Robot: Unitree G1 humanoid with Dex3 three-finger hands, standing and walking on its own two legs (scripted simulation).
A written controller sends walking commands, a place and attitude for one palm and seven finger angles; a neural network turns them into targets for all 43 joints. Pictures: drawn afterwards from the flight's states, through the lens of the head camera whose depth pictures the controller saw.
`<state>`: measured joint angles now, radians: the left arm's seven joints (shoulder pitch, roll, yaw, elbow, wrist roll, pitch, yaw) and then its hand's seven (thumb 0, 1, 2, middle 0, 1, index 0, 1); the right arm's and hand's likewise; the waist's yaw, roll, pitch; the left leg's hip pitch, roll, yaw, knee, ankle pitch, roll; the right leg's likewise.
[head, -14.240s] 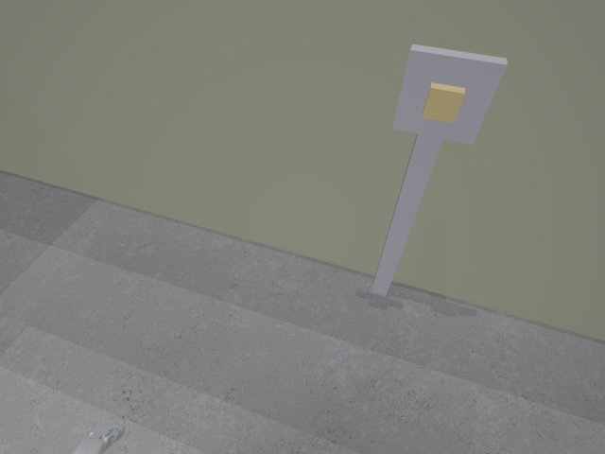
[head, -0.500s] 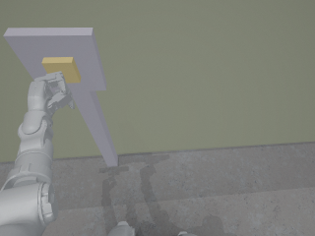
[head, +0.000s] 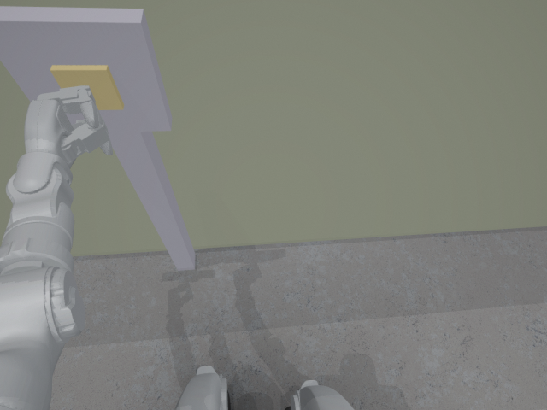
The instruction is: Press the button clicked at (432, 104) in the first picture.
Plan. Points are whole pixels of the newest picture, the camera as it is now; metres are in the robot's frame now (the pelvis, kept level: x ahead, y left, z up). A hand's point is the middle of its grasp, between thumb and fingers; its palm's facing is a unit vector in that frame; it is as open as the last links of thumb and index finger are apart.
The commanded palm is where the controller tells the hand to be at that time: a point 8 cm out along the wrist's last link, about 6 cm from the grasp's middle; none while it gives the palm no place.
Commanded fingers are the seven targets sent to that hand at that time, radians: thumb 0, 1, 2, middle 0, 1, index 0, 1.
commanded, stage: hold the button down briefly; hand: left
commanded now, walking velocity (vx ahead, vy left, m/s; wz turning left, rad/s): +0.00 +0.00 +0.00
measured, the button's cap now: (91, 83) +0.55 +0.24 +0.13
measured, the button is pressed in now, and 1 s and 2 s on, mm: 13 0 0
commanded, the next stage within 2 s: pull the fist back off the button in 0.18 s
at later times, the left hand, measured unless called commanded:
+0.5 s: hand (98, 131) +0.49 +0.23 +0.10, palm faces +0.06 -1.00 -0.02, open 3.0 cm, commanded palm +0.47 +0.26 +0.10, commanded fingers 0.00 0.90 0.90 -1.30 -1.50 -1.30 -1.50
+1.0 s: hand (95, 162) +0.43 +0.22 +0.09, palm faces +0.06 -1.00 -0.01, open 3.1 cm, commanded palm +0.39 +0.27 +0.10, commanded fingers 0.00 0.90 0.90 -1.30 -1.50 -1.30 -1.50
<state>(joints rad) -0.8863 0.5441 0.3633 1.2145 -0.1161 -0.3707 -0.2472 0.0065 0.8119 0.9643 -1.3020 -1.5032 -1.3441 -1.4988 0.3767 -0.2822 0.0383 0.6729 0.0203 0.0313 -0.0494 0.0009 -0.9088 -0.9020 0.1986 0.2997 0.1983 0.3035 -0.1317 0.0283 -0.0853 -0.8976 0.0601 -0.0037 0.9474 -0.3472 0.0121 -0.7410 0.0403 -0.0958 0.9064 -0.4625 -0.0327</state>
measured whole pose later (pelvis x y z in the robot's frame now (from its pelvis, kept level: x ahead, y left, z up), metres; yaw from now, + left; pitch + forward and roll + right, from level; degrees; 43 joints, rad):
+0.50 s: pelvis -0.01 +0.00 -0.01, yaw -1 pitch +18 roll -4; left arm -0.90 0.57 0.39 1.22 -0.11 -0.34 -0.26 0.00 0.77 0.97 -1.30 -1.50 -1.37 -1.50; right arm 0.40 -0.28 0.04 0.66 0.02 0.00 -0.04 0.00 -0.91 -0.90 0.20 0.30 0.20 0.30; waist -0.15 0.04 -0.10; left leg -0.95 0.07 -0.01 0.98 -0.35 0.02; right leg -0.79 0.05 -0.09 0.93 -0.45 -0.03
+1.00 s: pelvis +0.03 +0.02 +0.01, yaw -2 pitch +13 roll -2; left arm -0.43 0.35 0.33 0.73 -0.21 -0.31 -0.22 0.01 0.89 0.90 -1.30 -1.50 -1.30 -1.50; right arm 0.35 -0.26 0.02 0.58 0.04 0.04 -0.02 0.00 -0.91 -0.90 0.20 0.30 0.20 0.30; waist -0.07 0.04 -0.12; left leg -0.73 0.05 0.06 0.88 -0.38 0.04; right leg -0.59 0.03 -0.03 0.82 -0.46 0.00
